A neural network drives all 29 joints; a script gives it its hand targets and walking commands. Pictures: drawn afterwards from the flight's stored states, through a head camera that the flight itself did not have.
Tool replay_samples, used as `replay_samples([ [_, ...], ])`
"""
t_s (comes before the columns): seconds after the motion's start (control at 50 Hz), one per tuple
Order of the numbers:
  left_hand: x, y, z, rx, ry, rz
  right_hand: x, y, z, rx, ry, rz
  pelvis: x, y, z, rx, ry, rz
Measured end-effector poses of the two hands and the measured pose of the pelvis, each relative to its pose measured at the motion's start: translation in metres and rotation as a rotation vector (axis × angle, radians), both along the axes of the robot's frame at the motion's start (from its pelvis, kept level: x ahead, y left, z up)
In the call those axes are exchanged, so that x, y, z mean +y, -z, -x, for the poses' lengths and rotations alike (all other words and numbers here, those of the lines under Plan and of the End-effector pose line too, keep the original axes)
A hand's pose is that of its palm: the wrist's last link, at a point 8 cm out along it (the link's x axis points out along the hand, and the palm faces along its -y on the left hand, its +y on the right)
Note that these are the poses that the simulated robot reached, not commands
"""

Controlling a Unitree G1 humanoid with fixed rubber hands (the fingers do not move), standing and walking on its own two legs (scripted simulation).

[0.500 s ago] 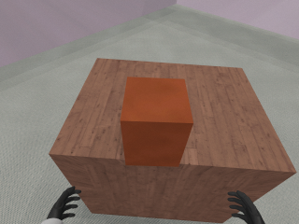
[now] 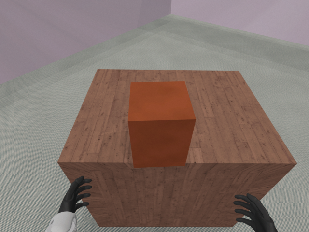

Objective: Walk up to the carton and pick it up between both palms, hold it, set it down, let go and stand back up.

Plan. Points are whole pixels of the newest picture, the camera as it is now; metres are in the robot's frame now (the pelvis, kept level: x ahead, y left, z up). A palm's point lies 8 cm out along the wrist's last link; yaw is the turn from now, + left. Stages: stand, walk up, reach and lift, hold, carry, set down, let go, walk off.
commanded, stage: reach and lift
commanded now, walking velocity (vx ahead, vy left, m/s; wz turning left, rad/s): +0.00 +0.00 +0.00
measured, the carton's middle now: (158, 125) +0.44 +0.03 +0.04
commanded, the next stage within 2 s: none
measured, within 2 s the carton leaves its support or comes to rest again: neither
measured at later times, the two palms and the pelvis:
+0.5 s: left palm (71, 217) +0.15 +0.19 +0.06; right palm out of the picture +0.13 -0.24 +0.05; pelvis -0.05 -0.01 +0.00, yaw -1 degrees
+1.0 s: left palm (87, 179) +0.21 +0.17 +0.11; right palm (261, 192) +0.22 -0.21 +0.08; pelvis -0.06 +0.00 +0.00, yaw -2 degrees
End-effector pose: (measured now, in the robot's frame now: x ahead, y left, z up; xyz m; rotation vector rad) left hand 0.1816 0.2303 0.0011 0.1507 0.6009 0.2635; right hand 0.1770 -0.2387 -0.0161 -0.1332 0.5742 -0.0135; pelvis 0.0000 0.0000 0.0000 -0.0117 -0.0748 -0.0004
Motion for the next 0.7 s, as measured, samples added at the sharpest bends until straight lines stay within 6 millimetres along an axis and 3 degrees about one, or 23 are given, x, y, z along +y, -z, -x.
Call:
replay_samples([
  [0.08,-0.010,0.003,0.006,0.019,0.010,-0.003,-0.006,0.008,0.002,-0.008,0.025,-0.008,-0.003,0.002,0.000,0.019,0.011,-0.024],
  [0.24,-0.027,-0.011,0.037,-0.136,-0.001,0.046,-0.015,-0.039,0.007,-0.237,0.037,0.043,-0.015,0.000,0.005,0.010,0.012,-0.039],
  [0.34,-0.028,-0.020,0.047,-0.209,-0.012,0.053,-0.010,-0.046,0.024,-0.256,0.037,0.009,-0.016,0.001,0.022,-0.013,0.018,-0.028],
  [0.42,-0.032,-0.044,0.043,-0.313,-0.004,0.044,-0.004,-0.049,0.037,-0.248,0.031,-0.024,-0.015,0.001,0.036,-0.032,0.019,-0.027],
  [0.52,-0.039,-0.065,0.029,-0.381,0.023,0.062,0.004,-0.068,0.042,-0.304,0.016,-0.053,-0.014,0.001,0.050,-0.050,0.019,-0.029],
  [0.64,-0.042,-0.070,0.019,-0.384,0.028,0.135,0.020,-0.089,0.040,-0.346,0.004,-0.065,-0.006,0.001,0.059,-0.062,0.025,-0.022],
  [0.7,-0.041,-0.074,0.015,-0.373,0.017,0.144,0.029,-0.099,0.029,-0.369,-0.011,-0.070,0.000,0.001,0.062,-0.065,0.029,-0.015],
])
